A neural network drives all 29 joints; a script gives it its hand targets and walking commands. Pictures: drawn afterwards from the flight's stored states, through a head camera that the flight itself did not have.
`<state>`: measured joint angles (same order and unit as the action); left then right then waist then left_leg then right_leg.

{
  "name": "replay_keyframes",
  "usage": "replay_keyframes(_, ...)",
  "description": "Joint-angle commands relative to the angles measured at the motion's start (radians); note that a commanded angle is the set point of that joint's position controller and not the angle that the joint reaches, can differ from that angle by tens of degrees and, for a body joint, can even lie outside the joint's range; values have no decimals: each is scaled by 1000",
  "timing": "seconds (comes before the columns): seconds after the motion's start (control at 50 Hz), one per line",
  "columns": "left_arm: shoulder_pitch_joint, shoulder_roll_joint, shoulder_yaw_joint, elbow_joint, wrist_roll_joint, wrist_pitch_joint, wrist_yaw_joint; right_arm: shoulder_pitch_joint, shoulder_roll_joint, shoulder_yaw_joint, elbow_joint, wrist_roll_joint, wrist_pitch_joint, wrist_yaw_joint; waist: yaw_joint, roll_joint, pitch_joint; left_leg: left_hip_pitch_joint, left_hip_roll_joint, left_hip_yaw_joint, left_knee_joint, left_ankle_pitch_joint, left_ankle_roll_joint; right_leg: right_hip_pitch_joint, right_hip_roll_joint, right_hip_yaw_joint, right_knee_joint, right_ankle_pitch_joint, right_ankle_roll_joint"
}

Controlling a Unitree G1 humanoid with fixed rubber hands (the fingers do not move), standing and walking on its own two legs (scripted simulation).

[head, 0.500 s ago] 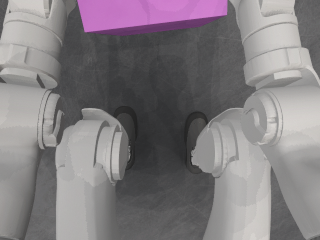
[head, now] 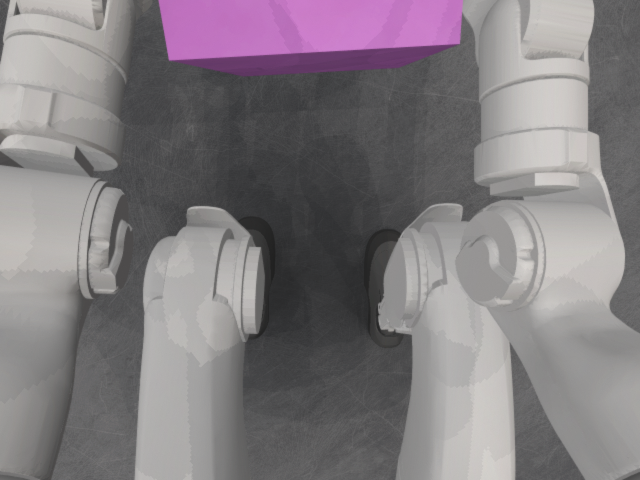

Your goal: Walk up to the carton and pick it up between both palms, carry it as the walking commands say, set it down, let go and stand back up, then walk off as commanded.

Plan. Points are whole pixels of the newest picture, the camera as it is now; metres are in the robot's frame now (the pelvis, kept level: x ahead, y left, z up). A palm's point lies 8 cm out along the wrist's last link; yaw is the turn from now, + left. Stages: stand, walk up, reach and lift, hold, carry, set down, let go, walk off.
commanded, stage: reach and lift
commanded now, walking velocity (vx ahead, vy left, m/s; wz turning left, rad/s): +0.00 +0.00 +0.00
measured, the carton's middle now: out of the picture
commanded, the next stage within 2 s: none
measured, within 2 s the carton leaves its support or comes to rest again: neither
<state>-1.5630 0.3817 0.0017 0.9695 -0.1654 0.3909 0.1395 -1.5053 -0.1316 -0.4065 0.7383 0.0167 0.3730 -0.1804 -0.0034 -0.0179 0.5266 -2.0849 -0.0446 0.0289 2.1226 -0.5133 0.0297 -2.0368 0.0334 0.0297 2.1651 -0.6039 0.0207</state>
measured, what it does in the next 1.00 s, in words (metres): rises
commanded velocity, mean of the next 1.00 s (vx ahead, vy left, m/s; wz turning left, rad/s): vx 0.00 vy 0.00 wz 0.00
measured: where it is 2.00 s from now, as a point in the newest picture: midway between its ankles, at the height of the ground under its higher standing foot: (319, 302)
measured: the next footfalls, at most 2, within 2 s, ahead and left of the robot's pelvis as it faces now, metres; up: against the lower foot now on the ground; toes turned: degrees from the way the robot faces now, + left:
none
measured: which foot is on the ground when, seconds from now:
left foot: down 0.00-1.00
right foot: down 0.00-1.00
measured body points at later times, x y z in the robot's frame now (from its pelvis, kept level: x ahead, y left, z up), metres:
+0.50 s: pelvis -0.01 -0.01 +0.05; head +0.35 +0.00 +0.32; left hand +0.57 +0.15 -0.07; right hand +0.56 -0.14 -0.06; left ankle +0.14 +0.10 -0.36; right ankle +0.12 -0.13 -0.36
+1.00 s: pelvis -0.02 -0.01 +0.10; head +0.32 +0.00 +0.39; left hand +0.54 +0.15 +0.00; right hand +0.54 -0.14 +0.02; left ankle +0.14 +0.10 -0.36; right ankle +0.12 -0.13 -0.36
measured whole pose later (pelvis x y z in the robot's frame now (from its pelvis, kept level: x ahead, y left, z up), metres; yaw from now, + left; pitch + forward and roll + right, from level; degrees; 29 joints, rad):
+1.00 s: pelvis -0.02 -0.01 +0.10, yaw +0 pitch +21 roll +1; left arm -1.39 0.26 0.19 0.73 -0.01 0.51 0.11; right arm -1.35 -0.04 -0.47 0.51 -0.05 0.47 -0.15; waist -0.01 -0.02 0.53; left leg -1.71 -0.05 0.02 1.79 -0.45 0.01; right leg -1.69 0.05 0.06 1.84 -0.52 0.02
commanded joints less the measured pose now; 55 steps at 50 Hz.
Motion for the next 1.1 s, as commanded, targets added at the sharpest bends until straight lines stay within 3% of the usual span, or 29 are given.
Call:
replay_keyframes(0.0,-888,-1177,-144,-494,-68,-80,-282,-608,1049,466,-13,43,25,309,-40,53,-2175,910,-91,12,-202,319,-44,598,127,-131,-231,319,-23)
replay_keyframes(0.02,-858,-1252,-185,-584,-114,-78,-288,-652,1109,539,-146,102,20,306,-10,54,-2372,1023,-114,26,-206,422,-41,752,141,-113,-256,405,-26)
replay_keyframes(0.04,-845,-1264,-184,-567,-108,-72,-288,-646,1098,538,-182,86,21,305,-30,16,-2396,984,-113,27,-207,414,-39,738,147,-115,-259,414,-25)
replay_keyframes(0.06,-839,-1227,-141,-500,-67,-75,-295,-642,1095,492,-96,46,25,303,-34,28,-2268,907,-109,28,-212,345,-34,689,136,-116,-265,360,-20)
replay_keyframes(0.08,-828,-1246,-188,-585,-86,-66,-284,-647,1151,575,-178,104,33,306,8,-2,-2460,1047,-111,11,-219,444,-28,768,145,-120,-250,437,-12)
replay_keyframes(0.1,-812,-1241,-139,-474,-49,-58,-291,-646,1099,519,-105,63,32,310,-12,27,-2286,952,-107,11,-238,369,-32,643,140,-128,-265,354,-13)
replay_keyframes(0.12,-814,-1284,-197,-591,-101,-61,-289,-660,1122,581,-232,101,27,304,-23,21,-2468,1047,-120,20,-233,474,-31,791,150,-119,-280,467,-10)
replay_keyframes(0.14,-843,-1252,-200,-571,-88,-57,-290,-564,1116,527,-77,66,47,303,-76,17,-2370,995,-105,3,-239,427,-41,717,145,-127,-279,426,-8)
replay_keyframes(0.2,-739,-1311,-179,-477,-78,-30,-293,-666,1079,570,-211,82,32,297,-3,73,-2428,1026,-117,22,-250,405,-40,762,145,-99,-299,388,-24)
replay_keyframes(0.22,-735,-1293,-193,-580,-69,-44,-292,-582,1138,583,-231,79,39,295,-21,19,-2479,1029,-121,26,-255,487,-40,851,155,-97,-322,509,-18)
replay_keyframes(0.26,-828,-1269,-175,-584,-70,-44,-286,-575,1106,546,-120,48,57,295,-34,32,-2411,953,-118,21,-278,389,-42,801,151,-101,-319,425,-15)
replay_keyframes(0.28,-800,-1299,-236,-636,-97,-34,-284,-599,1120,606,-233,84,54,298,-51,34,-2552,1083,-124,19,-293,457,-50,875,156,-112,-330,479,-11)
replay_keyframes(0.34,-697,-1311,-188,-481,-57,-15,-279,-604,1074,569,-182,63,52,300,-27,58,-2383,1034,-117,5,-326,429,-49,766,152,-107,-357,419,-17)
replay_keyframes(0.38,-694,-1313,-220,-602,-76,-23,-276,-608,1144,647,-298,104,55,300,11,11,-2538,1114,-127,5,-331,513,-43,881,158,-89,-376,510,-5)
replay_keyframes(0.42,-752,-1260,-158,-570,-31,-24,-284,-589,1139,587,-175,48,71,293,12,-7,-2432,954,-121,33,-323,354,-35,865,146,-79,-377,406,-6)
replay_keyframes(0.56,-692,-1304,-239,-613,-60,4,-287,-541,1163,658,-278,76,91,286,-9,-31,-2583,1077,-131,3,-392,408,-37,980,159,-82,-424,470,-4)
replay_keyframes(0.6,-692,-1296,-172,-518,-28,8,-293,-564,1119,578,-169,39,91,293,-23,27,-2394,993,-120,9,-400,295,-42,859,146,-79,-444,359,-7)
replay_keyframes(0.64,-714,-1329,-229,-648,-57,9,-289,-592,1143,662,-331,90,85,292,17,28,-2626,1139,-137,14,-417,443,-47,1007,160,-75,-448,499,-10)
replay_keyframes(0.68,-737,-1325,-250,-653,-71,16,-288,-535,1133,645,-230,72,109,292,-39,23,-2573,1136,-128,-4,-435,433,-54,963,156,-79,-468,486,-10)
replay_keyframes(0.72,-753,-1284,-192,-635,-24,7,-301,-491,1189,587,-128,41,113,304,14,42,-2411,1034,-122,29,-452,269,-49,936,149,-55,-506,343,-15)
replay_keyframes(0.74,-742,-1362,-265,-673,-76,17,-294,-557,1145,623,-301,55,95,307,-58,22,-2597,1181,-122,-13,-461,353,-55,976,163,-85,-485,420,-18)
replay_keyframes(0.82,-645,-1386,-223,-546,-43,37,-290,-502,1159,616,-189,53,117,316,-18,44,-2455,1172,-120,-4,-512,295,-59,929,158,-85,-530,344,-22)
replay_keyframes(0.88,-708,-1349,-220,-623,-38,27,-293,-537,1190,649,-237,69,116,316,3,18,-2526,1137,-133,14,-503,347,-51,1017,157,-76,-540,416,-11)
replay_keyframes(0.92,-683,-1381,-280,-653,-73,34,-293,-469,1197,663,-226,76,121,315,-44,31,-2594,1199,-127,-8,-522,355,-54,1067,158,-73,-545,435,-12)
replay_keyframes(0.96,-683,-1353,-222,-614,-29,36,-295,-546,1188,659,-258,67,111,313,11,25,-2535,1159,-122,4,-517,282,-48,1026,157,-63,-553,354,-11)
replay_keyframes(1.0,-743,-1360,-283,-713,-71,43,-286,-482,1193,665,-261,67,134,310,-41,34,-2676,1268,-136,2,-541,366,-59,1111,165,-74,-570,443,-14)
replay_keyframes(1.02,-693,-1347,-237,-599,-58,59,-296,-533,1176,656,-229,69,140,308,-9,16,-2532,1183,-132,-4,-577,297,-53,1089,153,-73,-594,390,-12)
replay_keyframes(1.06,-629,-1365,-242,-563,-43,56,-304,-495,1178,655,-221,61,134,308,-22,21,-2493,1166,-121,-6,-587,289,-50,1078,151,-62,-603,371,-6)
replay_keyframes(1.08,-681,-1370,-251,-697,-54,34,-299,-407,1215,631,-190,42,138,308,-21,32,-2537,1165,-123,10,-571,270,-56,1124,154,-40,-610,373,-15)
